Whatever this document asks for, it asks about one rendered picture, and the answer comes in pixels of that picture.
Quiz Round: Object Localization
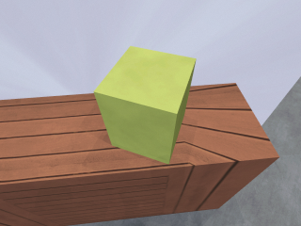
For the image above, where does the pedestal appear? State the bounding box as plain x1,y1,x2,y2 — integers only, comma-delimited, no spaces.
0,83,279,226

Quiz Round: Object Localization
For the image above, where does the carton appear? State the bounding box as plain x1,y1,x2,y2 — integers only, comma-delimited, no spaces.
93,46,197,164

